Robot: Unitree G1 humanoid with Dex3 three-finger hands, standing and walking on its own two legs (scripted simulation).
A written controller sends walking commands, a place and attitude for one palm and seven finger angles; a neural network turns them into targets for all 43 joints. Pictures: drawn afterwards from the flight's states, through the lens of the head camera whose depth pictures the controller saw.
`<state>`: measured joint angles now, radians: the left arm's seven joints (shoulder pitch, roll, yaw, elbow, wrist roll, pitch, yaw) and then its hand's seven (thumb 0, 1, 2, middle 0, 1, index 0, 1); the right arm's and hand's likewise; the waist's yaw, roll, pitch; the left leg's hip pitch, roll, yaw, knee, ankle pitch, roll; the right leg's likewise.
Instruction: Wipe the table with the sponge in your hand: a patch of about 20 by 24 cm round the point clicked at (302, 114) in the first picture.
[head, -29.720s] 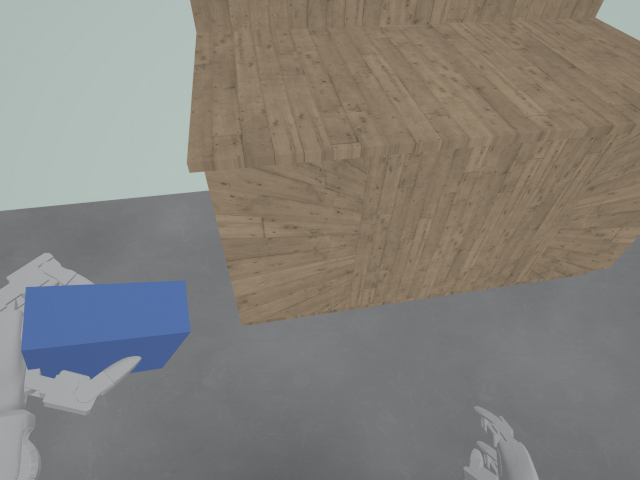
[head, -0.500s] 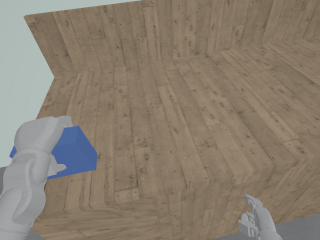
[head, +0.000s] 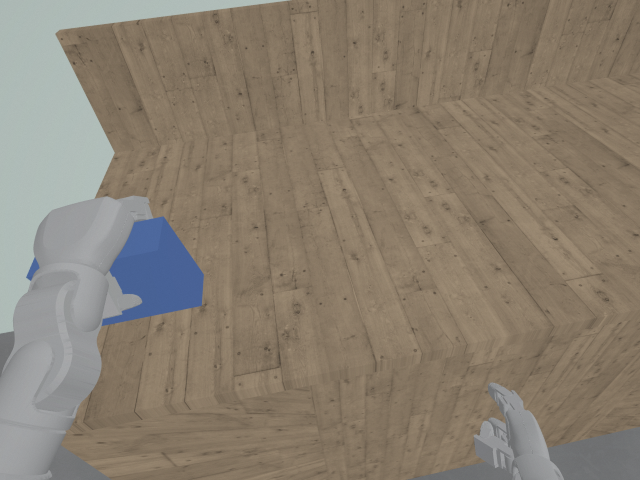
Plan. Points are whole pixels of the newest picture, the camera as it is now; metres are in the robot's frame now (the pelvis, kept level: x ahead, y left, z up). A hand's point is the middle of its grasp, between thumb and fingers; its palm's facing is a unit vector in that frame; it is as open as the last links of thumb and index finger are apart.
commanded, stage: lift the sponge slowly off the table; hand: left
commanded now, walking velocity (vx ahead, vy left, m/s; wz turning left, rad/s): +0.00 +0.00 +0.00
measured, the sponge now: (134, 284) +0.27 +0.29 +0.14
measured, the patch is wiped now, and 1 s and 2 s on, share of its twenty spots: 1.00 1.00 1.00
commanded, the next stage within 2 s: bring the sponge back beside the body in 0.30 s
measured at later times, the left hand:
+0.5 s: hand (122, 253) +0.27 +0.28 +0.19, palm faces +0.19 -0.08 -0.98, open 9.2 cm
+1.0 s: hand (110, 278) +0.24 +0.27 +0.18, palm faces +0.20 -0.08 -0.98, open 9.2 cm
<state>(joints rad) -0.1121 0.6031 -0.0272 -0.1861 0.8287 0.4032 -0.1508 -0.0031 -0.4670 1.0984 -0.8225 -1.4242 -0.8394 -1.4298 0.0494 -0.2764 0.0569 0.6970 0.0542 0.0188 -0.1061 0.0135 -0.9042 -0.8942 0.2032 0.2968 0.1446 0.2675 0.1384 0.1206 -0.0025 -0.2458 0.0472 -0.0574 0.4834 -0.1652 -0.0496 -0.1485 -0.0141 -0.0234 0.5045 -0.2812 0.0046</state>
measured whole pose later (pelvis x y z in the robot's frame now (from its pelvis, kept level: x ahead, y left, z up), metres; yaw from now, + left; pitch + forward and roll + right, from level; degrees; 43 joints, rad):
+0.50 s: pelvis +0.00 +0.00 +0.00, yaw +0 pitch -4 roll +0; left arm -0.11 0.62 -0.01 -0.25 0.80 0.42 -0.17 0.00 -0.47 1.10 -0.82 -1.42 -0.84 -1.43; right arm 0.06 -0.28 0.06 0.67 0.05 0.02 -0.10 0.01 -0.90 -0.89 0.20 0.30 0.16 0.28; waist 0.14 0.12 -0.01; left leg -0.26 0.05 -0.06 0.50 -0.17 -0.05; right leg -0.17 -0.01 -0.02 0.52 -0.29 0.00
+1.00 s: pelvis +0.00 +0.00 +0.00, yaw -1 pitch -5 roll -1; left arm 0.05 0.62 0.02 -0.37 0.78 0.40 -0.13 0.00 -0.47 1.10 -0.82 -1.42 -0.84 -1.43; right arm 0.06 -0.27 0.06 0.67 0.05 0.02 -0.10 0.01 -0.90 -0.89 0.20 0.30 0.15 0.27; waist 0.15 0.13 -0.01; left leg -0.25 0.06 -0.05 0.51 -0.18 -0.06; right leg -0.16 -0.01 -0.01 0.53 -0.29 0.00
